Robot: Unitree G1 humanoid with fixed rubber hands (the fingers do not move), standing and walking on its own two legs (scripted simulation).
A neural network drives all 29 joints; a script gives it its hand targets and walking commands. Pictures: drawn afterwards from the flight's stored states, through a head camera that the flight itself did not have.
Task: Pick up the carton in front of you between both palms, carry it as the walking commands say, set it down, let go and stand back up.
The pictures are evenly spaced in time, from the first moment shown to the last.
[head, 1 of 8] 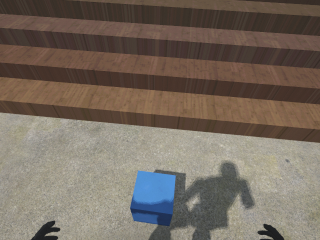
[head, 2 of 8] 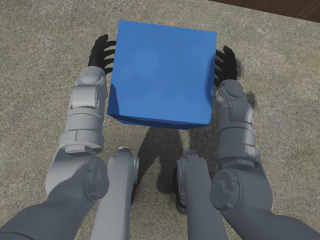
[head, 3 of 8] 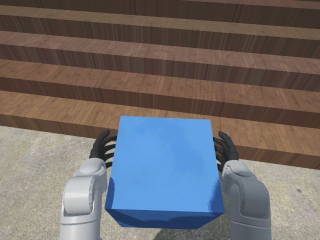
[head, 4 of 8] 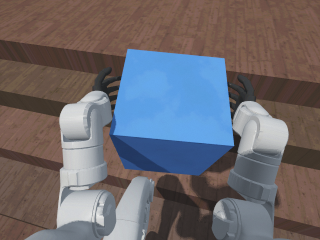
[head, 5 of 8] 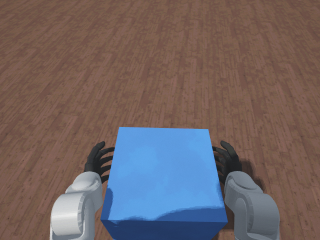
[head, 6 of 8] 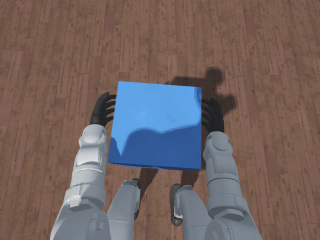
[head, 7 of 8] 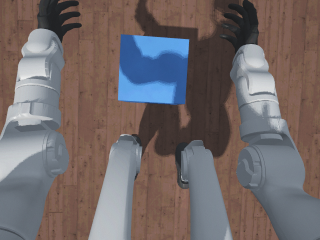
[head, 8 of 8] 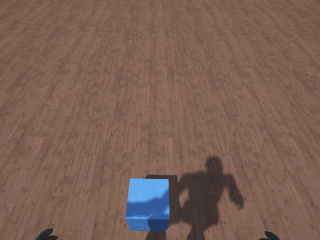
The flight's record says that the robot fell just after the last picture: no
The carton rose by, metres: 2.18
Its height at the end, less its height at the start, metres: +1.42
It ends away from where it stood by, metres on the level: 4.60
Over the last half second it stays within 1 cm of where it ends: yes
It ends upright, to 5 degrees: yes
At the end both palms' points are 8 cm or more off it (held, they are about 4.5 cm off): yes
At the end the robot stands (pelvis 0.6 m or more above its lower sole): yes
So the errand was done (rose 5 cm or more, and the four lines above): yes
